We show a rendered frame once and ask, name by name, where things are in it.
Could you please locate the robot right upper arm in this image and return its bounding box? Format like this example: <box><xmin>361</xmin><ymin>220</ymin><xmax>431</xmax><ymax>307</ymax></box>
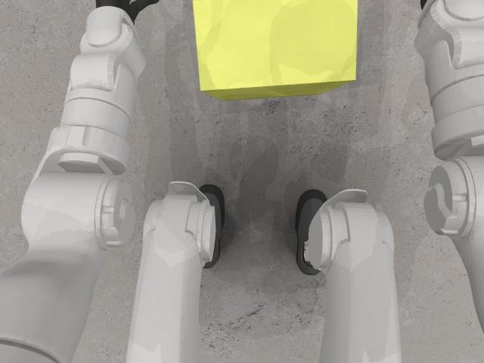
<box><xmin>423</xmin><ymin>156</ymin><xmax>484</xmax><ymax>333</ymax></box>

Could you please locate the robot right shin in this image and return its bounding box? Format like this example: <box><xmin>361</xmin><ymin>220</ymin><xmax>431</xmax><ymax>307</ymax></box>
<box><xmin>304</xmin><ymin>189</ymin><xmax>394</xmax><ymax>270</ymax></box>

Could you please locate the right robot thigh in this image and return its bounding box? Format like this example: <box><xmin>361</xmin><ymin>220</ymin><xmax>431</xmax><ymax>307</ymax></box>
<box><xmin>312</xmin><ymin>202</ymin><xmax>402</xmax><ymax>363</ymax></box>

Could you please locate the left robot hand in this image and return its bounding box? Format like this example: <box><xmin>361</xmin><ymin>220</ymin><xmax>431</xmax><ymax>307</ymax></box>
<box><xmin>96</xmin><ymin>0</ymin><xmax>159</xmax><ymax>25</ymax></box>

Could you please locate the left robot forearm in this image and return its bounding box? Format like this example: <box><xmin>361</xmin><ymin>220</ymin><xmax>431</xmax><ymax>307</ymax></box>
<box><xmin>21</xmin><ymin>6</ymin><xmax>146</xmax><ymax>239</ymax></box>

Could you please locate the right robot forearm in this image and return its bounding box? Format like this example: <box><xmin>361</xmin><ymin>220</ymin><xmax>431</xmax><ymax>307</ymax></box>
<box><xmin>414</xmin><ymin>0</ymin><xmax>484</xmax><ymax>161</ymax></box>

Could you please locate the robot left upper arm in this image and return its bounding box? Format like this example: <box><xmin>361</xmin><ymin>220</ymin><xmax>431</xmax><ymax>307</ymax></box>
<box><xmin>0</xmin><ymin>172</ymin><xmax>135</xmax><ymax>363</ymax></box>

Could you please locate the carton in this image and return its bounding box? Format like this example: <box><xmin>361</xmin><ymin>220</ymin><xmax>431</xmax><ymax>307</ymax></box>
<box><xmin>193</xmin><ymin>0</ymin><xmax>358</xmax><ymax>101</ymax></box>

